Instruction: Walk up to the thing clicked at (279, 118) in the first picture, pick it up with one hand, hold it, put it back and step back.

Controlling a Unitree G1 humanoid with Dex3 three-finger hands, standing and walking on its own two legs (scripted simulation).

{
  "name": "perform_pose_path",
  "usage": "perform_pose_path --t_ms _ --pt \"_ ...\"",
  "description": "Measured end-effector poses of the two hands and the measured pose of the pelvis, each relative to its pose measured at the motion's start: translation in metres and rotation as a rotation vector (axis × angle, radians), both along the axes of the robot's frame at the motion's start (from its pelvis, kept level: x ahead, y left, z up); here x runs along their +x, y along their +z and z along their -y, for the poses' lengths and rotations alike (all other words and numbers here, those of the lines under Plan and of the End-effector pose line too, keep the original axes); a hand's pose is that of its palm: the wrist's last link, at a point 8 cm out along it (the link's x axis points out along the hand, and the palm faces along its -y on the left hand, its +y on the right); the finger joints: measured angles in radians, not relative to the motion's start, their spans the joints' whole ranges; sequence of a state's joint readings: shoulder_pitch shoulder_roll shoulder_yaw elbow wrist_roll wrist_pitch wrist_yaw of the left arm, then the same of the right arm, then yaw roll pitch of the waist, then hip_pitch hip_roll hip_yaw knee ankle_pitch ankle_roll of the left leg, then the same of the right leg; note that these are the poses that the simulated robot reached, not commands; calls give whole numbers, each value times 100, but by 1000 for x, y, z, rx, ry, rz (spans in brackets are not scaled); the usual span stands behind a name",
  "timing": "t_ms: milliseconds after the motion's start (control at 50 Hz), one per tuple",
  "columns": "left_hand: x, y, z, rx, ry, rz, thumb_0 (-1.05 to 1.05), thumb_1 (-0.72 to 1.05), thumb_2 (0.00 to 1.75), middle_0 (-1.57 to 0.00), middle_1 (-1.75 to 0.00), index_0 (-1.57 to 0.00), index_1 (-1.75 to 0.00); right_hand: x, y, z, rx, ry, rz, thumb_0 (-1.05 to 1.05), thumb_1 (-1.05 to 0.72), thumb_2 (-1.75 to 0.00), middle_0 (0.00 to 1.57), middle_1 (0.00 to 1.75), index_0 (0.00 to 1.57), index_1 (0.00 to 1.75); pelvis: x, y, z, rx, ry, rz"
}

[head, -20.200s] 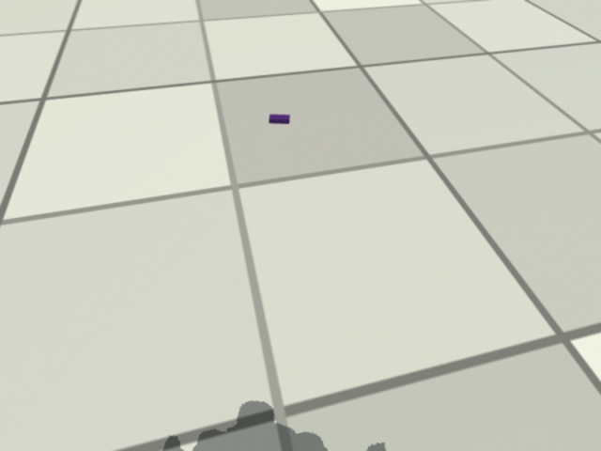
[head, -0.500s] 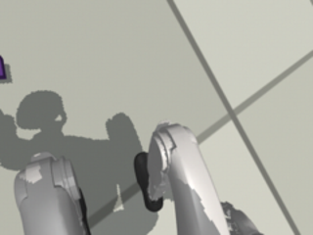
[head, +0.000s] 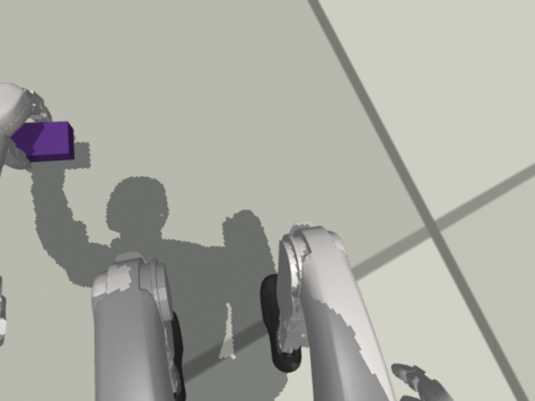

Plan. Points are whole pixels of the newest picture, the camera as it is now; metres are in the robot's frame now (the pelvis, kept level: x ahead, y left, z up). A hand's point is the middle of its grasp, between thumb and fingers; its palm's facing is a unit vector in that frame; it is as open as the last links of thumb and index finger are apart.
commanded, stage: lift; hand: left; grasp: from above
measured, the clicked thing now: (27, 142) +0.50 +0.29 -0.17
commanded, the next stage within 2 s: hold in 1.30 s
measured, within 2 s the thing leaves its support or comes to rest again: neither
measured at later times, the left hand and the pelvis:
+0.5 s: hand out of the picture +0.41 +0.28 +0.08, palm faces -0.42 -0.06 -0.90, open 7.9 cm; pelvis +0.01 +0.00 +0.15, yaw +4 degrees
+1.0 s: hand out of the picture +0.36 +0.25 +0.23, palm faces -0.44 -0.07 -0.90, open 7.9 cm; pelvis +0.04 -0.01 +0.31, yaw +5 degrees
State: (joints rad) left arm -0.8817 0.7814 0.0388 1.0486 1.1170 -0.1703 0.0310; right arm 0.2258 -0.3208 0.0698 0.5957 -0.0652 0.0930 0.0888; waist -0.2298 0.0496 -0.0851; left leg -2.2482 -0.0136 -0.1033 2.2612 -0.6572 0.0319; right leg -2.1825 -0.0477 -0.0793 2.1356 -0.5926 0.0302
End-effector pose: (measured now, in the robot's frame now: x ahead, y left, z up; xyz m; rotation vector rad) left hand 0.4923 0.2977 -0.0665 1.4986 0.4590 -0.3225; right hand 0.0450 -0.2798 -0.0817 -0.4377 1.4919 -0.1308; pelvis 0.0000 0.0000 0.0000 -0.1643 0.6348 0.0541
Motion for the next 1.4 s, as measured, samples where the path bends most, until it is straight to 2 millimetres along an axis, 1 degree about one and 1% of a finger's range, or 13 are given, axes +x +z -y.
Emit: perform_pose_path --t_ms 80,160,260,340,420,500,600,700,760,840,1040,1180,1400 --pt "-15 25 -6 2 2 -9 1 36 13 -86 -29 -90 -24 16 9 0 4 2 47 0 -90 -90 21 30 21 30 -1 15 -1 11 7 0" --pt "-30 51 -8 -1 -6 -19 1 36 14 -85 -30 -89 -24 35 19 -3 20 9 102 0 -90 -90 21 30 20 30 -1 33 -2 23 10 6" --pt "-49 88 -4 -21 -17 -9 1 36 13 -85 -31 -89 -24 58 39 -10 46 16 174 0 -90 -90 20 30 20 30 1 61 -1 40 13 26" --pt "-60 123 3 -21 -31 21 1 36 13 -84 -31 -89 -24 75 59 -15 64 9 230 0 -90 -90 21 30 21 30 3 86 0 54 18 46" --pt "-69 163 9 -19 -23 57 1 37 13 -84 -31 -89 -24 86 85 -20 82 -7 284 0 -90 -90 21 30 21 30 5 114 1 68 20 79" --pt "-80 203 16 -9 -1 63 1 37 12 -85 -30 -89 -23 91 116 -22 100 -28 328 0 -90 -90 21 30 21 30 6 147 2 83 20 123" --pt "-102 247 23 -14 22 36 1 37 13 -85 -29 -90 -23 88 158 -23 111 -57 369 0 -90 -90 21 30 21 30 9 190 4 101 18 182" --pt "-122 281 32 -32 24 5 2 37 11 -86 -29 -91 -22 83 197 -21 102 -71 397 1 -90 -90 21 30 21 30 14 228 7 117 19 239" --pt "-129 297 37 -34 16 4 2 37 9 -86 -29 -91 -22 82 218 -17 91 -77 411 1 -90 -90 21 30 21 30 18 246 8 123 21 268" --pt "-132 319 42 -28 10 27 2 38 7 -86 -29 -91 -22 82 241 -12 81 -86 428 1 -90 -90 21 30 21 30 24 268 9 130 23 303" --pt "-125 362 50 -2 43 38 2 38 10 -85 -31 -90 -23 94 285 -10 84 -114 452 1 -90 -90 20 30 20 30 43 313 7 144 17 374" --pt "-116 385 51 -4 57 31 2 37 10 -85 -31 -90 -24 106 305 -15 99 -120 456 1 -90 -90 20 30 20 30 56 336 5 153 12 409" --pt "-106 411 51 -12 55 25 2 38 7 -85 -31 -91 -23 133 326 -24 126 -114 462 1 -90 -90 20 30 20 30 77 360 1 159 8 446"
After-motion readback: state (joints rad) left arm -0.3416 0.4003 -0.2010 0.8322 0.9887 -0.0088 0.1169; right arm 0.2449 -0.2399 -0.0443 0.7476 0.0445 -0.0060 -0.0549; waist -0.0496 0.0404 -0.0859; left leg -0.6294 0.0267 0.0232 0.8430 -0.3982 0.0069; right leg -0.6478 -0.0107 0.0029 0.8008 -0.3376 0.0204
